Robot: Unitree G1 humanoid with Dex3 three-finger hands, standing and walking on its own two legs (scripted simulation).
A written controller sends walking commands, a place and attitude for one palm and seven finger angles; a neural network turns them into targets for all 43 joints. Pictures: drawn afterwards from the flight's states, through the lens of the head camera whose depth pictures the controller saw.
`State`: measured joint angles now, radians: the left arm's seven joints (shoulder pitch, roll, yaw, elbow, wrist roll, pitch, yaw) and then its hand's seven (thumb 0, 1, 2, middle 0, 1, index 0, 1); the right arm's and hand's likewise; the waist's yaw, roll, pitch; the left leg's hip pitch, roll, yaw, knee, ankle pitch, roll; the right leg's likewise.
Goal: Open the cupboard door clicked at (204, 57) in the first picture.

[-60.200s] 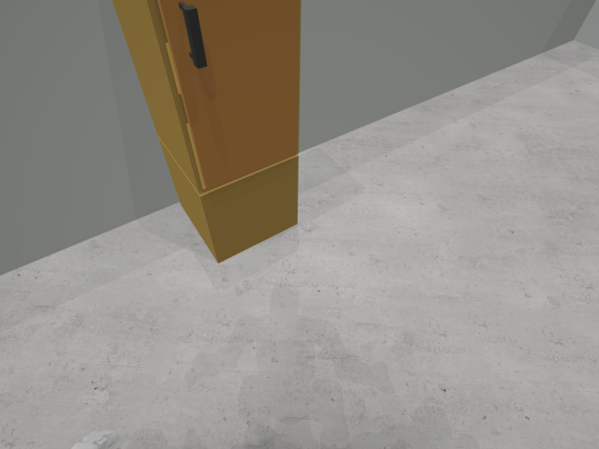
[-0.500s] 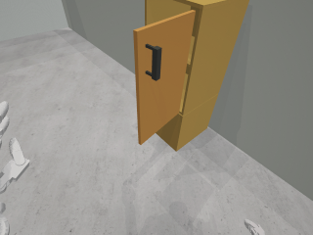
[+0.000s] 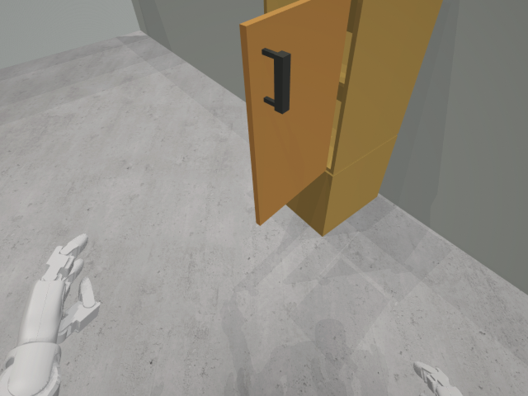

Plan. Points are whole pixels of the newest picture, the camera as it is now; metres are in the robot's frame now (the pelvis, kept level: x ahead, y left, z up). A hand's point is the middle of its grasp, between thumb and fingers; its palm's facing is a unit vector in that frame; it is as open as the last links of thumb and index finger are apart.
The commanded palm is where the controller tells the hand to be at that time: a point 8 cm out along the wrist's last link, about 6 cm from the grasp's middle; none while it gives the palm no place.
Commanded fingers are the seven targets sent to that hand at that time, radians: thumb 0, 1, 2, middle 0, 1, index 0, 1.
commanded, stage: let the arm hang, fingers relaxed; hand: left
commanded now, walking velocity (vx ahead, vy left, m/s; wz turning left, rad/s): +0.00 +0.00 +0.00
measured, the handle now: (274, 80) +0.68 +0.00 +0.15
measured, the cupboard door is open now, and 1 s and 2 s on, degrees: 98 98 98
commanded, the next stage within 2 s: look to check the result in 1.00 s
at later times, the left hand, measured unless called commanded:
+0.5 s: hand out of the picture -0.01 +0.20 -0.15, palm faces +0.04 -0.97 -0.26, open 7.2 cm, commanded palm none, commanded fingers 0.00 0.90 0.90 -0.20 -0.30 -0.20 -0.30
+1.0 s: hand out of the picture +0.03 +0.19 -0.15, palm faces +0.02 -0.98 -0.21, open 7.3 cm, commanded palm none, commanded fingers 0.00 0.90 0.90 -0.20 -0.30 -0.20 -0.30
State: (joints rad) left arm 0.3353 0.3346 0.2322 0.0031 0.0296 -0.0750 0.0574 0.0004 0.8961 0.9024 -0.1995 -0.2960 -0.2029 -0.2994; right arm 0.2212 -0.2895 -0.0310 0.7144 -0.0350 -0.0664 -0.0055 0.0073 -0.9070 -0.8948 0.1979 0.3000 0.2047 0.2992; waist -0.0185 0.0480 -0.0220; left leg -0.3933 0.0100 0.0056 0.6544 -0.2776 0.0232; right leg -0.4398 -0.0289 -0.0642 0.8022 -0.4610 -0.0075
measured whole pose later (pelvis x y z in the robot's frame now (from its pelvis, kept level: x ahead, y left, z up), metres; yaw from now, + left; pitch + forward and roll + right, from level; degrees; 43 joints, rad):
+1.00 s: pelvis +0.01 +0.02 +0.02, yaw +0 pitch -1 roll +0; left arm 0.23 0.16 0.02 1.14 0.02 0.00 0.03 0.00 0.91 0.90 -0.20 -0.30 -0.20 -0.30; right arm 0.25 -0.15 -0.02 1.13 -0.02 0.00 -0.02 0.00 -0.92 -0.89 0.20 0.30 0.20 0.30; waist -0.01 0.02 0.06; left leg -0.21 -0.01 0.02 0.42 -0.19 0.01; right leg -0.19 -0.02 0.02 0.43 -0.21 0.02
